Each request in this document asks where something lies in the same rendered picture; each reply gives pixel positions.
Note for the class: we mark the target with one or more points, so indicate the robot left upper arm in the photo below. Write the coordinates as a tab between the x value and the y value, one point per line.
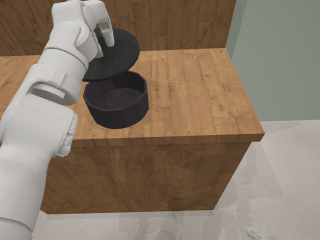
39	130

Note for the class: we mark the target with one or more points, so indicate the pot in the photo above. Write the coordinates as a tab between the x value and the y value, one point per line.
119	102

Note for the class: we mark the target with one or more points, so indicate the knob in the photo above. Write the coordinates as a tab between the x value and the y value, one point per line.
101	42

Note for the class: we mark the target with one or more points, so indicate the left robot hand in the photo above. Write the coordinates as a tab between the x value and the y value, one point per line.
104	22

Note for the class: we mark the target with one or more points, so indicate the lid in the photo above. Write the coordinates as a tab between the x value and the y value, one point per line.
116	60

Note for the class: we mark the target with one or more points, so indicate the table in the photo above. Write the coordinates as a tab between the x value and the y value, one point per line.
200	123

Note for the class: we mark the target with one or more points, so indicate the left robot forearm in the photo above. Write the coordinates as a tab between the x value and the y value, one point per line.
59	72

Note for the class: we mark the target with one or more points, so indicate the right robot hand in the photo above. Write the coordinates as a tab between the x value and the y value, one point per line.
254	234

